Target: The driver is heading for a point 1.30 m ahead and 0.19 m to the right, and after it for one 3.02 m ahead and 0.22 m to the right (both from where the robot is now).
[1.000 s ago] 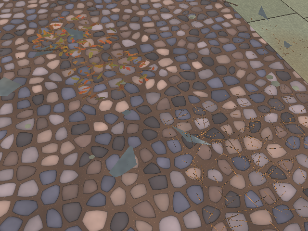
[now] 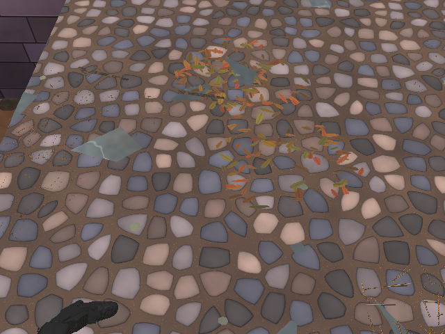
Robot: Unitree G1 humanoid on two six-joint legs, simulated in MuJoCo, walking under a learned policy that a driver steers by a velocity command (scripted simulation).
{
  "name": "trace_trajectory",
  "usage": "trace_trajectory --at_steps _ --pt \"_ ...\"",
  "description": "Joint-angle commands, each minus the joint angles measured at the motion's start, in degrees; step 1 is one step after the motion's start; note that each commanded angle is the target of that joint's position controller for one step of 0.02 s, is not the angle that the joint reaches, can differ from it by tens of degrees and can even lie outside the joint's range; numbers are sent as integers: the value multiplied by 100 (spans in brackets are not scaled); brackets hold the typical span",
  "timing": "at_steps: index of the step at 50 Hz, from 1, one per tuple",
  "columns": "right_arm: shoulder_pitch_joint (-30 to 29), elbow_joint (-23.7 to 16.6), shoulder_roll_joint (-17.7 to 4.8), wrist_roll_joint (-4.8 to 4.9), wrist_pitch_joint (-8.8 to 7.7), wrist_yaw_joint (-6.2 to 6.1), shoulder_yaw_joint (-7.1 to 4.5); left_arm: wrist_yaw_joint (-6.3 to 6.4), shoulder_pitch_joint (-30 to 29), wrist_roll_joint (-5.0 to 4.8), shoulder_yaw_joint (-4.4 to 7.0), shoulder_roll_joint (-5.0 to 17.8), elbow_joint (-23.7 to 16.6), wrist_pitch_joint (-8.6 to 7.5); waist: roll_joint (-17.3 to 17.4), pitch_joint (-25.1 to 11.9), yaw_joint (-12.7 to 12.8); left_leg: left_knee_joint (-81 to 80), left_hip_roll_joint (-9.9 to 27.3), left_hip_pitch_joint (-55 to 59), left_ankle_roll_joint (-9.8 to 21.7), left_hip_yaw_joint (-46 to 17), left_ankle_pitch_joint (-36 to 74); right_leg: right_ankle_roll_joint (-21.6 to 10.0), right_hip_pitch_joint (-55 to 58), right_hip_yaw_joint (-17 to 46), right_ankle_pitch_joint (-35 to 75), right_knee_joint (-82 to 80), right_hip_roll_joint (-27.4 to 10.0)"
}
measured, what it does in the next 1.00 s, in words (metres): walks ahead: left foot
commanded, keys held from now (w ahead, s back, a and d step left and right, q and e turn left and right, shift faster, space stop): w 0.72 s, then w+e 0.28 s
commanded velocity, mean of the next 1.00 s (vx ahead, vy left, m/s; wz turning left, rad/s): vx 0.50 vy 0.00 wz -0.03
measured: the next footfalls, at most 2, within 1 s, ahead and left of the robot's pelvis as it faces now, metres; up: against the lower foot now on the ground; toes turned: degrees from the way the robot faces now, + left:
left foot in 0.50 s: +0.45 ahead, +0.15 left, +0.00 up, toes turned +2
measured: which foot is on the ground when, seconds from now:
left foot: down 0.00-0.00, up 0.02-0.48, down 0.50-1.00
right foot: down 0.00-0.50, up 0.52-1.00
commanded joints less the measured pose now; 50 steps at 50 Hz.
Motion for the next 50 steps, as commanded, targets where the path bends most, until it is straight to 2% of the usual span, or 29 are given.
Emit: trace_trajectory --at_steps 1,2,3,4,5,6,8,11,15,18,20,22,23,24,25,26,27,28,29,30,31,33,35,37,42,47,49,50 --pt "774 -289 -91 136 -220 116 127 6 2710 -10 420 1144 420 42 -1612 -2493 976 4465 -131 -3868 -165 -281 -447 -1728 5538 4697 -1556 -1023 -2528" --pt "63 -464 -700 269 -281 110 -15 22 2161 -101 330 807 338 47 -1059 -1339 947 4765 275 -4378 -49 -322 -150 -1354 4622 4066 -2107 -1223 -2323" --pt "-546 -658 -803 246 -308 92 -25 38 1590 -96 271 674 197 75 -384 -699 788 4542 617 -4295 -22 -21 420 -1132 3584 3238 -1756 -1408 -2117" --pt "-856 -737 -709 143 -309 70 -31 10 1283 -55 221 584 163 81 -11 -248 609 4166 834 -4126 -46 168 740 -1061 2727 2696 -1118 -1633 -1881" --pt "-816 -745 -639 65 -275 52 -60 -12 1169 9 184 503 164 68 -96 -172 414 3845 1041 -3805 -59 194 940 -965 2251 2299 -692 -1778 -1668" --pt "-662 -710 -491 64 -227 48 -45 -36 1149 28 170 472 206 75 -227 -150 294 3655 1121 -3574 -90 252 1015 -943 1959 2010 -485 -1924 -1500" --pt "-586 -712 -274 58 -164 30 2 -46 1331 -9 193 574 334 58 -348 -85 236 3264 1211 -3541 -191 422 1162 -1023 1684 1535 44 -2105 -1385" --pt "-1227 -972 -268 -15 -174 3 31 20 1610 -39 256 818 468 91 -285 49 373 2232 1284 -3880 -346 565 1966 -1016 1718 1103 624 -2213 -1318" --pt "-2105 -1205 -156 28 -239 70 93 81 2015 -125 257 917 624 182 -328 123 677 616 1021 -3465 -370 831 3124 -723 1813 610 657 -2120 -1073" --pt "-2605 -1401 -227 101 -258 151 97 83 2354 -163 257 960 784 251 -392 244 849 128 923 -3490 -332 835 3111 -700 2291 744 413 -1956 -1319" --pt "-2796 -1539 -326 115 -289 218 74 99 2420 -163 269 985 850 316 -427 294 818 -121 883 -3591 -194 792 2731 -632 2746 863 491 -1737 -1546" --pt "-2628 -1557 -473 107 -327 263 20 124 2335 -157 302 1083 857 387 -501 168 622 -323 775 -3205 -42 858 2298 -522 3012 909 984 -1387 -1666" --pt "-2224 -1461 -603 91 -340 260 -53 132 2201 -150 305 1122 829 420 -523 -69 345 -466 615 -2567 65 1002 2200 -422 2999 776 1804 -890 -1551" --pt "-1342 -1192 -869 82 -342 225 -196 134 2156 -106 257 1007 793 444 -431 -621 -53 -498 533 -1354 238 1060 2250 -275 2730 537 2400 128 -1245" --pt "-190 -978 -1341 13 -328 165 -334 146 2126 14 147 781 607 427 159 -1521 -461 -350 1555 410 643 -60 2452 -55 1603 214 1207 1947 -874" --pt "147 -847 -1775 -24 -279 195 -425 87 2899 -33 -79 -9 574 290 1769 -2198 -88 -938 2759 2320 1566 -2692 1489 290 -763 146 -2395 3901 133" --pt "168 -862 -1156 35 -272 204 -281 65 2686 -169 56 629 668 171 1262 -2134 -275 -1380 2727 2242 1497 -3253 839 220 -1461 872 -2934 4636 -114" --pt "-322 -947 -924 53 -280 188 -197 49 2100 -275 157 976 484 105 903 -1254 -203 -1465 2524 1479 1209 -2366 1116 139 -1782 789 -2428 4704 -409" --pt "-788 -1039 -807 35 -274 190 -149 81 1770 -235 157 931 416 102 401 -848 -25 -1583 2283 660 1061 -1664 1723 161 -1565 635 -1879 4460 -690" --pt "-1083 -1074 -667 7 -273 216 -111 106 1605 -134 180 857 381 134 206 -521 134 -1773 2064 -14 994 -1208 2198 210 -1348 587 -1562 4106 -847" --pt "-1218 -1072 -550 -39 -291 235 -72 110 1696 -95 195 771 387 205 291 -432 330 -1962 1892 -431 932 -880 2436 231 -1005 622 -1347 3884 -985" --pt "-1191 -980 -575 -13 -350 263 -92 120 1850 -87 170 533 420 340 347 -353 481 -2240 1770 -834 1000 -510 2775 307 -722 554 -1164 3600 -1022" --pt "-1055 -855 -716 -7 -375 231 -136 143 1628 -51 177 500 322 406 261 -179 504 -2405 1735 -949 1045 -208 3068 398 -945 522 -786 3206 -1045" --pt "-888 -737 -788 -9 -342 165 -160 140 1254 -42 182 475 202 415 210 -49 421 -2495 1714 -812 993 53 3183 462 -1259 519 -198 2615 -1051" --pt "-604 -507 -883 -23 -313 73 -163 30 417 -114 135 349 -25 382 229 162 92 -2630 1606 -576 664 809 2975 342 -1100 370 1051 1215 -834" --pt "-305 -242 -915 10 -198 40 -182 -140 -262 -156 117 337 -432 373 183 395 -120 -2313 1962 467 543 1113 3237 142 -1528 305 601 674 -680" --pt "-383 -234 -980 31 -121 8 -205 -231 -322 -149 128 365 -566 364 249 361 -53 -1957 2052 747 436 1250 3967 17 -1434 112 88 585 -582" --pt "-491 -275 -1056 34 -85 -17 -223 -260 -213 -139 160 426 -600 365 332 236 56 -1640 2038 776 360 1368 4877 -70 -1106 -79 -204 567 -434"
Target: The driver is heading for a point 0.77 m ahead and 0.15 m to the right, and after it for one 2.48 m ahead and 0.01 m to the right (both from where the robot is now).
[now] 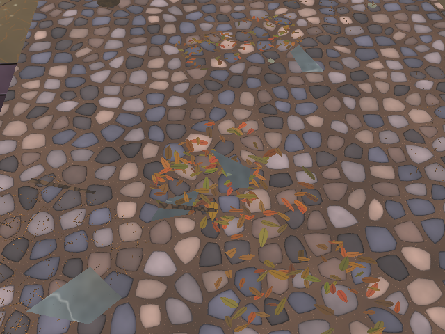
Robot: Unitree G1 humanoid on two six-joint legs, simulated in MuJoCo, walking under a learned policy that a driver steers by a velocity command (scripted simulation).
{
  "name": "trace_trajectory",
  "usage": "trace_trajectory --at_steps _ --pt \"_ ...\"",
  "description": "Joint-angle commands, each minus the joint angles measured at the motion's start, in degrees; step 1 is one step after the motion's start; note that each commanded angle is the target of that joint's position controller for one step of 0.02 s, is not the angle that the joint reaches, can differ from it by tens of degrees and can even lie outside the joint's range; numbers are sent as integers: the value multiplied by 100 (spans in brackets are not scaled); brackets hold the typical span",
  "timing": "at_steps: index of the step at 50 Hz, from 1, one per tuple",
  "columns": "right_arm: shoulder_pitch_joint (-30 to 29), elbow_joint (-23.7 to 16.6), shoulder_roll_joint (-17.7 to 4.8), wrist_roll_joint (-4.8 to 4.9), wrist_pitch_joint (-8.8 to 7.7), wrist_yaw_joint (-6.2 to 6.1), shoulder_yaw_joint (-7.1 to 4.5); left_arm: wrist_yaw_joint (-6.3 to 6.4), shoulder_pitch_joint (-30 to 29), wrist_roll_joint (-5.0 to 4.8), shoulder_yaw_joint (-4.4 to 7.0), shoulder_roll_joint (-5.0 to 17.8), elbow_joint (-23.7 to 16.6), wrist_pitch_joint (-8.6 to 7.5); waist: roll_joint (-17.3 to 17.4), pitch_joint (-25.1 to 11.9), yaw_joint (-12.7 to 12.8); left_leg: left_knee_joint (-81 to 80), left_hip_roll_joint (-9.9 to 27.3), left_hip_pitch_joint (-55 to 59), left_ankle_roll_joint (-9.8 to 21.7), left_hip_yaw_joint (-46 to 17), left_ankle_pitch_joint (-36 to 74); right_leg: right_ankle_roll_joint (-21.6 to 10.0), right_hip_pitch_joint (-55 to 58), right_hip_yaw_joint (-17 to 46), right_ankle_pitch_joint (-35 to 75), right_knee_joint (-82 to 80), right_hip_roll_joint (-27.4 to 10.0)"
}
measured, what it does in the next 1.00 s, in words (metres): walks ahead, turning right: right foot, then left foot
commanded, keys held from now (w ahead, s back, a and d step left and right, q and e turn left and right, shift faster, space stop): w+e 0.38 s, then w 0.58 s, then w+q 0.04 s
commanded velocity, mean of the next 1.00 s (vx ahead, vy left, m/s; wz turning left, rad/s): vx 0.50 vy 0.00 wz -0.31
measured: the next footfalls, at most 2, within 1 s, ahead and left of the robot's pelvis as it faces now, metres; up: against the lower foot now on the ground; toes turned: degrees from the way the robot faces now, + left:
right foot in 0.06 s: +0.21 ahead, -0.11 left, +0.00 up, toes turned -4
left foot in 0.56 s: +0.52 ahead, +0.03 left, +0.00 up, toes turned -18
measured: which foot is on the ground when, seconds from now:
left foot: down 0.00-0.08, up 0.10-0.54, down 0.56-1.00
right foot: up 0.00-0.04, down 0.06-0.58, up 0.60-1.00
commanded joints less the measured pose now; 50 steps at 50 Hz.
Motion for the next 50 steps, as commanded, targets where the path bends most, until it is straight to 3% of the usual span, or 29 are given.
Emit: trace_trajectory --at_steps 1,2,3,4,5,6,7,8,9,10,13,16,19,21,24,26,27,28,29,30,31,32,33,34,37,39,42,47,50 --pt "-81 -259 -1087 26 70 -97 -248 -94 -381 15 180 571 -621 -92 748 70 255 884 1772 265 617 -205 5327 -257 156 -422 -801 -16 320" --pt "-168 -301 -1129 21 128 -136 -256 -85 269 12 297 743 -492 -78 777 -316 623 1770 1656 121 502 -29 6152 -393 1043 -593 -814 -141 577" --pt "-179 -377 -1087 14 148 -177 -228 -24 1217 -2 486 1084 -260 -62 621 -816 1058 3050 1418 -599 304 120 5862 -619 2517 -369 -515 -367 648" --pt "103 -611 -743 -87 40 -161 -96 93 2052 38 693 1763 -165 -9 -400 -1556 1159 5246 871 -2729 -17 217 3534 -1337 4752 1824 -517 -378 -710" --pt "310 -679 -288 -123 -190 -43 80 96 1939 -36 631 1754 -244 -28 -1141 -2242 834 6779 -181 -4485 -202 -763 -1132 -2132 6000 4683 -1154 -1420 -1710" --pt "-264 -818 -804 78 -393 60 -60 112 1962 14 519 1358 -241 -29 -689 -1963 1096 7046 219 -5103 -30 -1504 -944 -1822 5829 4286 -1435 -1643 -1531" --pt "-700 -985 -855 202 -476 82 -57 133 1666 34 460 1119 -293 -38 -355 -1209 1010 6766 466 -5232 80 -1370 -483 -1573 5027 3373 -1128 -1668 -1303" --pt "-838 -1007 -793 110 -488 43 -59 124 1267 43 417 996 -385 -46 231 -672 734 6195 693 -4990 76 -1303 -114 -1410 4036 2742 -565 -1784 -1049" --pt "-822 -998 -853 -4 -427 -7 -125 131 969 79 363 820 -491 -57 253 -481 517 5732 868 -4565 29 -1290 82 -1311 3370 2341 -69 -1905 -868" --pt "-724 -1018 -812 -50 -339 -13 -143 140 822 109 346 777 -574 -52 151 -373 350 5522 928 -4248 -30 -1303 175 -1315 2914 2201 116 -2060 -725" --pt "-754 -1147 -609 -115 -170 -50 -131 215 915 66 407 955 -585 -85 26 -222 248 4804 876 -4083 -301 -1147 563 -1388 2267 1771 677 -2258 -532" --pt "-1448 -1387 -464 -125 -160 -63 -81 318 1205 14 456 1085 -527 -56 -42 -73 473 3492 690 -4067 -435 -1084 1656 -1143 2080 1453 561 -2214 -251" --pt "-2047 -1556 -364 -55 -211 6 -34 367 1482 -21 464 1101 -462 6 -211 -60 738 2343 395 -3644 -425 -1039 2471 -916 2055 1464 8 -2066 -115" --pt "-2239 -1625 -426 0 -255 70 -38 374 1667 -32 449 1064 -378 22 -287 -63 843 2026 359 -3548 -375 -1077 2624 -885 2330 1646 -215 -1939 -281" --pt "-2314 -1703 -604 -5 -340 160 -91 394 1836 -4 427 995 -279 49 -342 -39 838 1659 364 -3534 -155 -1146 2180 -811 2984 2048 -205 -1521 -590" --pt "-1979 -1653 -702 -9 -382 160 -144 393 1736 22 439 1033 -278 85 -487 -84 618 1442 290 -3092 61 -1000 1736 -702 3192 2156 353 -1172 -636" --pt "-1474 -1520 -835 -45 -402 128 -222 383 1669 36 401 933 -310 91 -455 -354 363 1263 249 -2333 238 -919 1754 -580 3162 2016 1021 -642 -383" --pt "-657 -1420 -1081 -119 -420 92 -300 362 1573 93 306 726 -410 73 -182 -1060 -24 1494 891 -973 606 -1498 1934 -393 2636 1703 831 595 -86" --pt "180 -1238 -1588 -176 -366 77 -459 357 2322 -4 200 407 -432 2 1191 -1959 9 1444 2063 1286 1551 -3584 1256 76 651 985 -759 2649 718" --pt "476 -1049 -1299 -2 -312 142 -415 354 2422 -49 178 553 -398 -59 1928 -1955 -51 679 2555 1574 1802 -5163 29 176 -485 1033 -3303 3613 827" --pt "194 -1105 -910 78 -288 136 -297 338 1866 -100 286 999 -448 -74 1218 -1065 -128 545 2392 920 1531 -4708 -680 146 -976 1195 -2981 4043 510" --pt "-180 -1190 -765 33 -233 124 -233 333 1366 -57 280 1006 -563 -71 708 -533 -53 449 2158 160 1329 -3959 -443 140 -960 927 -2507 3980 242" --pt "-451 -1198 -651 -9 -199 134 -178 318 1083 39 278 933 -649 -80 513 -106 88 251 1910 -552 1277 -3447 89 150 -856 751 -2162 3580 46" --pt "-601 -1210 -537 -51 -204 142 -126 311 1058 89 300 866 -646 -70 566 24 243 101 1700 -981 1197 -3073 572 157 -589 702 -1919 3244 -143" --pt "-602 -1119 -612 -17 -238 158 -136 296 1224 74 247 573 -606 -19 804 -17 407 -187 1449 -1441 1252 -2378 1547 263 -200 467 -1594 2675 -259" --pt "-499 -1028 -794 9 -235 125 -186 311 891 109 206 488 -723 -30 681 29 355 -305 1449 -1424 1295 -2070 2079 351 -326 385 -1148 2043 -311" --pt "-306 -899 -890 59 -170 84 -202 275 351 105 150 361 -828 -79 628 59 176 -333 1286 -1350 1137 -1592 2360 384 -146 263 -209 929 -251" --pt "214 -622 -989 126 -62 71 -201 153 -481 13 142 383 -1071 -135 654 251 -120 -152 1425 -968 1021 -1486 2156 335 129 123 255 -110 -22" --pt "306 -514 -1057 150 39 38 -223 78 -620 10 191 518 -1202 -199 710 306 -6 202 1640 -588 909 -1725 2458 155 336 154 -305 -500 80"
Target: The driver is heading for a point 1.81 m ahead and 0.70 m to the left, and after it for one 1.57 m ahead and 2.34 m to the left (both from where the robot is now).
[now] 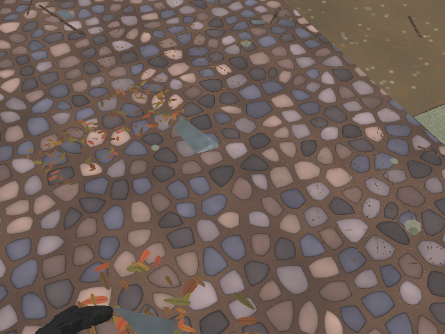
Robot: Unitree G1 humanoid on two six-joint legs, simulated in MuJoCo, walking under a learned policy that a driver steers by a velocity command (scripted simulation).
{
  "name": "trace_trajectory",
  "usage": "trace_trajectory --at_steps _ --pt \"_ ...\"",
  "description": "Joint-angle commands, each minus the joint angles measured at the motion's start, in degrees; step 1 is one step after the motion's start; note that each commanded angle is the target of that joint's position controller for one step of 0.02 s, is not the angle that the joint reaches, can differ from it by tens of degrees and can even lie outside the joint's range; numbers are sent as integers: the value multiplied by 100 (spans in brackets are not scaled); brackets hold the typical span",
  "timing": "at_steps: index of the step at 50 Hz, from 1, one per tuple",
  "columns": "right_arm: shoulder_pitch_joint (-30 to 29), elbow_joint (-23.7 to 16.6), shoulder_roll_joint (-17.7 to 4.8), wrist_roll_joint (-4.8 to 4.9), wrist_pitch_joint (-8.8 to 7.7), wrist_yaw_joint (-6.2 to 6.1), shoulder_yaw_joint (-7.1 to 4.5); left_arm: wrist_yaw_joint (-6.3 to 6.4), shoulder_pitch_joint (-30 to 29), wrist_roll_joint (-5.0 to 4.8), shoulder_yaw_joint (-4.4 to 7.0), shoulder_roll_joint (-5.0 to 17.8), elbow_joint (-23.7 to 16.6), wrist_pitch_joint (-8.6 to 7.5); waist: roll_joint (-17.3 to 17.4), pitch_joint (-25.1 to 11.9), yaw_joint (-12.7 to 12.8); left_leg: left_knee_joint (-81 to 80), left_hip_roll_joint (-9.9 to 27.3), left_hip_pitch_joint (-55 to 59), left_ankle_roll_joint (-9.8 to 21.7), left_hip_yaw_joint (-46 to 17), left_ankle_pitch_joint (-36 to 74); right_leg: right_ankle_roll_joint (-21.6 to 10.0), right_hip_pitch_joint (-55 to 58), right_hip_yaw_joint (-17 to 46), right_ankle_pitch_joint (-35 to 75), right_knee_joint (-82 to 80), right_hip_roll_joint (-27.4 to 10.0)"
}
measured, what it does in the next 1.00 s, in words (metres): walks ahead, turning left: right foot, then left foot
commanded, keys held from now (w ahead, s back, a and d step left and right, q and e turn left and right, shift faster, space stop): w+q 0.40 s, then q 0.48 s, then no key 0.12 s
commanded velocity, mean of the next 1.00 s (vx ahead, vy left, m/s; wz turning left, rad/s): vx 0.31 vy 0.00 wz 0.45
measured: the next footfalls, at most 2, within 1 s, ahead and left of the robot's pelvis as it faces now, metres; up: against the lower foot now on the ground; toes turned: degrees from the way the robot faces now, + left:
right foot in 0.06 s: +0.21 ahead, -0.13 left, +0.00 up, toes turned +1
left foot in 0.58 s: +0.44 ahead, +0.15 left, +0.00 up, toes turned +19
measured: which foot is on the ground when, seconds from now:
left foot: down 0.00-0.06, up 0.08-0.56, down 0.58-1.00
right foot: up 0.00-0.04, down 0.06-0.58, up 0.60-1.00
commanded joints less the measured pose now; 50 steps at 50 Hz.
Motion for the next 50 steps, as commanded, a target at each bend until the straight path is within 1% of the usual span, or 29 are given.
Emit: trace_trajectory --at_steps 1,2,3,4,5,6,7,8,9,10,12,14,20,22,24,26,28,29,30,31,32,33,34,36,38,41,44,46,50 --pt "8 -187 -1066 30 43 -60 -247 -50 -298 -6 183 568 -530 -170 725 141 384 146 1609 -48 845 -1033 2643 -176 509 -98 -413 -370 198" --pt "-113 -208 -1092 40 65 -75 -244 -24 249 20 274 722 -382 -189 692 -159 726 718 1429 -166 732 -896 3378 -295 1363 -219 -368 -614 332" --pt "-156 -261 -936 -6 56 -78 -180 38 1129 79 412 1030 -160 -194 576 -800 1122 1785 1113 -717 551 -677 3412 -492 2803 -50 -170 -493 103" --pt "-192 -471 -501 -195 20 -81 -19 125 2230 164 534 1532 -32 -160 -298 -1797 1492 3742 611 -2004 291 -354 1429 -859 4588 1323 97 -289 -1226" --pt "594 -484 -93 -21 -87 -58 93 81 2289 187 536 1670 56 -111 -1757 -2428 1095 5264 -31 -3820 81 -538 -1666 -1602 5799 3630 -1091 -979 -2200" --pt "220 -387 -755 110 -114 -60 -72 87 2163 128 411 1104 28 -97 -927 -1812 1286 5841 284 -4354 68 -923 -1462 -1395 5286 3451 -1791 -1257 -1979" --pt "-255 -521 -914 138 -117 -56 -141 99 1816 79 329 889 29 -105 -643 -1053 1223 5827 495 -4530 85 -802 -900 -1173 4540 2564 -1614 -1386 -1788" --pt "-459 -533 -812 87 -84 -80 -141 82 1432 100 274 757 28 -119 -266 -691 1025 5633 712 -4284 40 -705 -444 -1057 3807 1991 -1185 -1581 -1535" --pt "-535 -548 -741 23 -29 -88 -166 58 1156 118 240 609 47 -144 -289 -386 862 5383 844 -4103 3 -693 -146 -1009 3267 1525 -861 -1801 -1331" --pt "-405 -522 -625 34 47 -77 -170 53 1002 157 235 561 85 -184 -416 -288 696 5284 954 -3791 -22 -711 74 -967 2889 1153 -655 -2011 -1216" --pt "-355 -522 -412 54 166 -71 -156 59 894 159 270 563 200 -268 -353 -151 561 5186 987 -3658 -77 -683 305 -1007 2553 648 -124 -2274 -1164" --pt "-553 -629 -364 25 231 -82 -167 96 915 177 319 665 326 -305 -205 -7 532 4941 1004 -3916 -131 -754 681 -1021 2531 238 329 -2381 -1181" --pt "-1528 -969 -211 -15 186 97 -96 222 1148 147 399 926 595 -213 -40 290 837 3133 908 -3958 -78 -363 2087 -846 2849 -789 549 -2479 -1068" --pt "-1918 -1171 -166 -61 174 173 -70 268 1201 113 420 1017 664 -126 9 471 936 2598 812 -3881 -17 -98 2099 -774 3009 -1061 1303 -2233 -1094" --pt "-2051 -1346 -224 -83 177 249 -98 312 1278 44 452 1131 724 -12 -105 382 942 2321 665 -3709 68 134 1836 -668 3317 -1201 2160 -1818 -1167" --pt "-1802 -1416 -418 -96 199 302 -197 368 1175 -51 498 1290 696 82 -320 83 735 2192 371 -3238 243 361 1305 -518 3583 -1269 3340 -1147 -1193" --pt "-706 -1195 -807 -88 206 280 -415 408 954 -136 513 1331 618 169 -258 -503 121 1634 -57 -1874 528 514 1437 -262 3424 -1382 3745 425 -972" --pt "-132 -1077 -1193 -115 225 152 -573 392 1093 -75 452 1175 596 138 213 -869 -156 1238 89 -621 760 47 2849 89 2604 -1443 2393 1859 -619" --pt "-238 -1136 -1801 -151 271 13 -632 323 1595 349 216 355 399 80 1861 -1324 507 1894 1526 1071 1433 -1893 6035 459 582 -1282 -3439 3890 222" --pt "-325 -1475 -1788 -241 203 83 -570 238 1965 214 163 622 372 -16 1544 -2775 452 1356 2502 1916 2589 -4116 5401 567 -213 113 -4314 5228 734" --pt "-501 -1574 -1416 -204 195 131 -506 211 1334 8 273 1043 328 -31 647 -2540 154 1040 2177 1559 2311 -3501 4685 448 -436 523 -3722 5228 423" --pt "-838 -1563 -1161 -86 187 122 -440 250 945 -19 254 998 181 -13 412 -1758 285 912 1860 843 1994 -2872 3932 379 -676 410 -3158 4795 248" --pt "-1112 -1576 -971 -16 210 86 -383 333 842 75 253 943 248 46 119 -1211 459 766 1606 58 1742 -2512 3507 408 -600 384 -2810 4389 47" --pt "-1386 -1676 -882 -127 277 24 -345 388 920 133 312 1047 216 211 402 -883 762 480 1345 -1093 1580 -2219 3249 400 57 411 -2481 3868 -21" --pt "-1429 -1699 -964 -188 284 -15 -377 412 1031 167 278 873 242 285 514 -898 851 452 1202 -1501 1548 -1995 3568 463 322 313 -2363 3376 86" --pt "-1339 -1693 -1103 -131 356 -132 -425 457 835 189 241 769 203 346 575 -1034 780 496 1086 -1538 1456 -2003 3146 592 283 358 -2015 2719 205" --pt "-1425 -1767 -1084 -87 481 -230 -415 450 526 149 240 765 120 407 744 -925 686 399 897 -1662 1226 -2223 1428 632 278 461 -1607 2145 283" --pt "-1464 -1791 -1012 -121 529 -255 -384 429 439 125 233 755 107 404 900 -813 620 378 862 -1709 1144 -2279 724 629 371 448 -1480 1780 266" --pt "-1328 -1744 -887 -183 580 -208 -314 355 332 106 221 756 31 300 1085 -770 454 654 970 -1566 1163 -2496 1080 524 862 325 -1757 1072 271"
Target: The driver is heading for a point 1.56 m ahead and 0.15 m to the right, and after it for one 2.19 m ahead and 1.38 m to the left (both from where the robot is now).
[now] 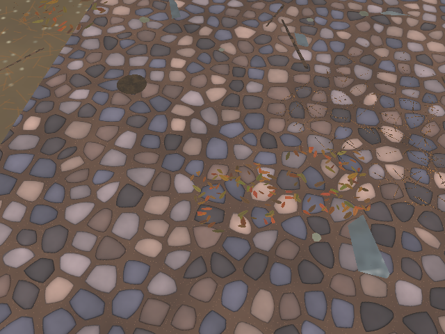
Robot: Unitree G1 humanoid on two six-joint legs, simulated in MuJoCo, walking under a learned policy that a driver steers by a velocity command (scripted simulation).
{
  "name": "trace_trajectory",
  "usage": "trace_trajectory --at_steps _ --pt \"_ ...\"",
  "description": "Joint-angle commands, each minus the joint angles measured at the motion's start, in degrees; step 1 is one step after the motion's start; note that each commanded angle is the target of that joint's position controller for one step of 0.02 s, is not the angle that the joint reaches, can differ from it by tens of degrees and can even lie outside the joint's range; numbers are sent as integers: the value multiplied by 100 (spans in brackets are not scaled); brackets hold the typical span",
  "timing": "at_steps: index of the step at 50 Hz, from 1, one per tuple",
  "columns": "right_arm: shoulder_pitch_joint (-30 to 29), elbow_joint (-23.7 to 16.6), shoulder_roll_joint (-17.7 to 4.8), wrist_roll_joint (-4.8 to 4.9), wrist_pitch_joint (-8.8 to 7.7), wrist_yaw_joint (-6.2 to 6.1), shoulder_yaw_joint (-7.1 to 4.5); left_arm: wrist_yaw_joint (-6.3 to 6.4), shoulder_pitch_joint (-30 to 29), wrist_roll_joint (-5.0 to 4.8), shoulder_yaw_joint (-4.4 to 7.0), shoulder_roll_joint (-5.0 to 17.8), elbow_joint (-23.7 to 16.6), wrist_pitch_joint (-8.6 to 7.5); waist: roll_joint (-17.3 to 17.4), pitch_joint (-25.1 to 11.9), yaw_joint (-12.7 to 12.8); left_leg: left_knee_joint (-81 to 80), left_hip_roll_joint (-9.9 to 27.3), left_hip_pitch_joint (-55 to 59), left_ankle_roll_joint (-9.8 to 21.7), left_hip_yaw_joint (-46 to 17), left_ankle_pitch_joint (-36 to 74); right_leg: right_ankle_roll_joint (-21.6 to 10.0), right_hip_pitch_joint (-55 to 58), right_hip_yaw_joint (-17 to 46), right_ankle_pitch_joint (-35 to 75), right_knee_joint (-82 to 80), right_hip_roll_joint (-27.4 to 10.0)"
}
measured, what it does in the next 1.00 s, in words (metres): steps on the spot: right foot, then left foot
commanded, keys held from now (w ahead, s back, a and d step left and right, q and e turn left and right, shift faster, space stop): no key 0.88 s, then w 0.12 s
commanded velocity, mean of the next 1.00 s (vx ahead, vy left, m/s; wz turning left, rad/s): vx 0.02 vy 0.00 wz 0.09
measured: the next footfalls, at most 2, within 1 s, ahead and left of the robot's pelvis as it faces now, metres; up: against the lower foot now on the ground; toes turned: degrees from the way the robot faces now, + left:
right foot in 0.08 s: +0.08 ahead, -0.15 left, +0.00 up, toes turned +4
left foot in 0.36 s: +0.04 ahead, +0.12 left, +0.00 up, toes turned -1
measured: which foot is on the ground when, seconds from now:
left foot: down 0.00-0.10, up 0.12-0.34, down 0.36-1.00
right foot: up 0.00-0.06, down 0.08-1.00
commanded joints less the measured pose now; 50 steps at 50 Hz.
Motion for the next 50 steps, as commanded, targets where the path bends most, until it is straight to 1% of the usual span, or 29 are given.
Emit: trace_trajectory --at_steps 1,3,4,5,6,7,8,10,11,12,13,14,16,17,18,19,20,21,22,24,28,36,44,45,46,47,48,49,50 --pt "2 -368 -704 -26 -28 14 -146 -58 -14 -18 121 487 -411 -151 972 -835 -25 -604 1584 773 873 -1616 402 -114 612 -184 -138 -566 35" --pt "-56 -345 -580 32 -2 24 -69 -136 257 2 115 401 -341 -217 896 -780 211 -319 1396 684 640 -1544 613 -324 1382 -322 681 -1912 54" --pt "164 -301 -447 18 -16 22 -24 -150 308 95 148 596 -364 -238 619 -763 157 -57 1160 437 343 -1367 138 -512 1866 37 1272 -2273 -385" --pt "568 -295 -262 -73 -58 36 25 -124 204 188 226 1046 -458 -216 -627 -827 -213 831 465 -16 -24 -607 -1375 -997 2254 996 2486 -2372 -1398" --pt "272 -409 -479 -31 -112 35 -43 -129 176 274 183 857 -352 -195 -1455 -544 -133 1130 211 -326 -288 22 -2099 -1747 1757 1762 2560 -2645 -1904" --pt "54 -401 -783 -59 -135 23 -127 -131 77 222 132 646 -433 -214 -1188 -511 57 1783 424 -278 -483 28 -2308 -1927 1704 1821 2435 -2710 -1922" --pt "-66 -370 -819 -12 -112 20 -175 -112 86 144 146 664 -407 -216 -1008 -510 126 2220 426 -438 -600 99 -2287 -1855 1862 1637 2462 -2630 -1775" --pt "55 -238 -611 -9 -1 9 -158 -81 14 14 155 727 -393 -208 -744 -466 98 2667 600 -532 -807 123 -2185 -1704 1993 1234 2755 -2464 -1562" --pt "119 -180 -389 8 24 22 -92 -83 -54 1 135 670 -372 -174 -680 -458 36 2398 659 -356 -852 249 -2120 -1581 1939 916 2946 -2388 -1346" --pt "113 -154 -188 20 23 38 -18 -100 -116 3 124 611 -356 -130 -744 -464 38 1928 688 -97 -872 436 -2004 -1466 1894 618 3073 -2311 -1116" --pt "12 -151 -51 35 8 54 35 -115 -48 8 116 557 -323 -86 -879 -516 128 1458 700 116 -878 567 -1840 -1437 1963 480 3201 -2239 -1003" --pt "-36 -134 -39 63 -3 65 39 -123 64 5 112 548 -278 -47 -989 -586 194 999 693 312 -873 655 -1576 -1454 2072 450 3271 -2170 -973" --pt "122 1 -83 79 -9 85 12 -145 134 -60 84 512 -222 -9 -1010 -634 91 -421 634 945 -758 829 -430 -1338 2074 371 2886 -2033 -856" --pt "81 11 -197 30 -7 89 -1 -156 316 -69 67 472 -171 -40 -906 -628 151 -757 708 1302 -647 686 89 -1150 1935 409 2446 -2059 -809" --pt "57 -59 -447 -33 -1 60 -35 -187 427 -2 32 417 -150 -106 -554 -720 228 -641 1070 1743 -495 301 797 -871 1625 351 1808 -2004 -725" --pt "-3 -28 -789 -55 17 30 -115 -244 641 86 22 396 -151 -194 221 -730 506 -190 1296 1764 -232 98 1158 -615 1415 -38 1199 -1945 -340" --pt "11 38 -505 -78 6 71 -78 -250 444 112 -10 335 -97 -224 494 -735 339 -239 1223 1295 -87 119 314 -384 1717 -333 701 -1890 -158" --pt "-23 43 -299 -103 -21 103 -14 -244 193 101 4 412 -97 -215 383 -501 239 -369 1175 1039 -88 86 -88 -290 1739 -382 629 -1806 -128" --pt "-38 85 -280 -121 -56 102 4 -219 99 86 -1 359 -86 -189 368 -376 236 -430 1152 879 -142 91 -223 -288 1747 -399 688 -1768 -135" --pt "-23 140 -305 -96 -141 92 16 -164 154 69 -1 349 -43 -117 487 -170 257 -456 1124 715 -202 106 -195 -308 1730 -373 818 -1747 -141" --pt "98 262 -238 -72 -211 51 61 -99 242 50 7 317 132 -89 423 -78 252 -468 1093 632 -230 109 -291 -281 1784 -375 820 -1755 -135" --pt "236 538 -147 -50 -261 24 97 -30 381 21 39 317 559 -69 193 -61 229 -463 1024 733 -207 166 -212 -187 1838 -374 927 -1820 -144" --pt "343 926 -79 -26 -275 9 107 34 526 -3 56 318 1003 -43 145 -41 229 -482 941 833 -219 283 -44 -181 1880 -389 1016 -1880 -143" --pt "451 1026 -67 -20 -262 -3 107 41 632 -6 43 261 1098 -32 201 -154 225 -561 898 889 -197 312 -625 -191 1908 -503 546 -1846 -51" --pt "512 1083 -177 14 -233 -20 65 51 648 -41 50 258 1154 -23 307 -58 177 -675 882 854 -99 248 -1668 -233 1717 -697 -191 -1635 124" --pt "580 1109 -361 48 -211 -32 7 56 596 -74 56 254 1146 -38 537 130 109 -897 1037 748 79 -41 -2783 -289 1374 -877 -860 -1308 275" --pt "713 1129 -493 74 -219 -34 -28 50 462 -88 52 226 1076 -90 826 349 14 -1260 1401 705 317 -587 -3643 -335 928 -976 -1125 -895 323" --pt "841 1160 -621 100 -258 -32 -62 20 340 -123 35 160 988 -178 1161 534 -51 -1642 1879 743 604 -1293 -4141 -416 549 -978 -1046 -431 292" --pt "878 1196 -681 137 -315 -38 -86 -22 253 -161 31 144 928 -281 1289 751 -73 -1865 2228 573 845 -1824 -4163 -544 409 -769 -947 -87 105"
Velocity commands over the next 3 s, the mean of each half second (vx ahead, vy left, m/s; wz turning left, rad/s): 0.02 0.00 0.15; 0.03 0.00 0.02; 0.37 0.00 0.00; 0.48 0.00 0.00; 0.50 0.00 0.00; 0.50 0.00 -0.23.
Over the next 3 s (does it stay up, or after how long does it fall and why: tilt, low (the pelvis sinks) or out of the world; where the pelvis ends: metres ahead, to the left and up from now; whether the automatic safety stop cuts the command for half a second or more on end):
stays up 1.08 0.06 0.01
